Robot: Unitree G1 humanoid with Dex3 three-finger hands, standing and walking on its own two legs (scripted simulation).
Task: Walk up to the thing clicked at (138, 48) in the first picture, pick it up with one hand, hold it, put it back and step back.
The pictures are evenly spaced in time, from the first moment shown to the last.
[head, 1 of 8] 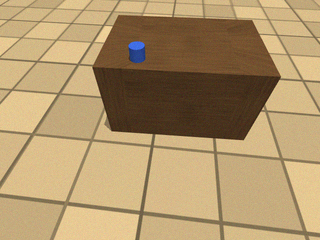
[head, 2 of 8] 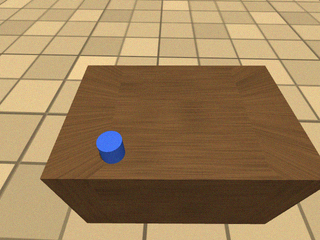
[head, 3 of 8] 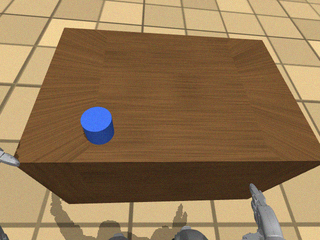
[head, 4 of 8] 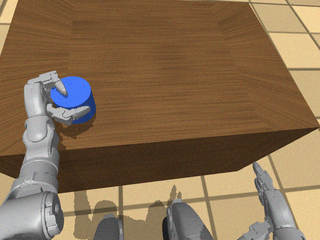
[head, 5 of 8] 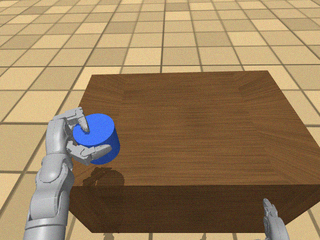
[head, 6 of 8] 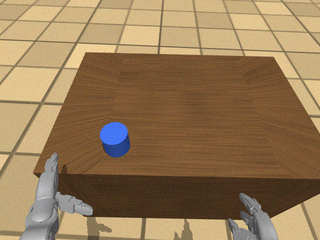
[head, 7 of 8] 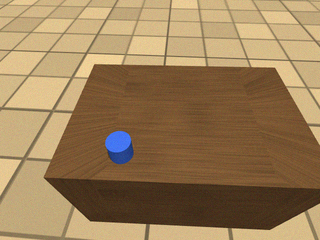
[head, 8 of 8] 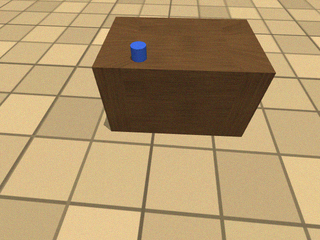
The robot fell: no
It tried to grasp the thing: yes
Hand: left
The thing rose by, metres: 0.25
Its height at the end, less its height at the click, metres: +0.00
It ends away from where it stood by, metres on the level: 0.02
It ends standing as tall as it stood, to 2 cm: yes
